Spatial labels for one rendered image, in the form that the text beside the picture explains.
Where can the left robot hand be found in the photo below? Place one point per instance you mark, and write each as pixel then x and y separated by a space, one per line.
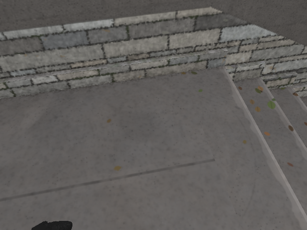
pixel 54 225

